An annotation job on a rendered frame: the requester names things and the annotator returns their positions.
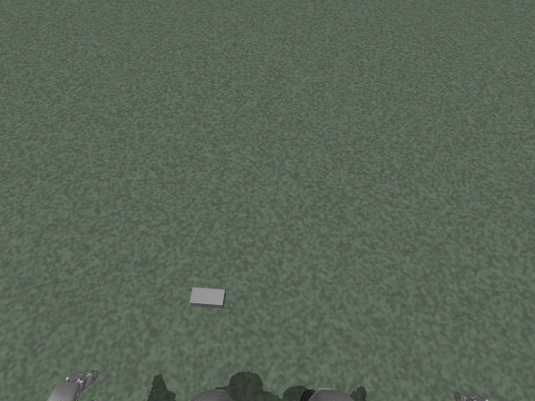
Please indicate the left robot hand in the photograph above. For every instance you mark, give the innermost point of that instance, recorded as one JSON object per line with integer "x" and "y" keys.
{"x": 74, "y": 384}

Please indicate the small box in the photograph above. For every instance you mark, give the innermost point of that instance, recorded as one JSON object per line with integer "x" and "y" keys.
{"x": 207, "y": 297}

